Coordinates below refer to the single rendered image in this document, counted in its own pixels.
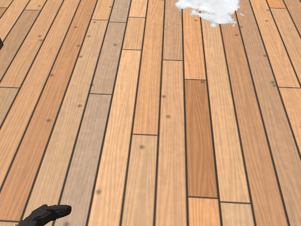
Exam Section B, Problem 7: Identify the left robot hand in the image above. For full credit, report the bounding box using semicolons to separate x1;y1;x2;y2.
15;204;71;226

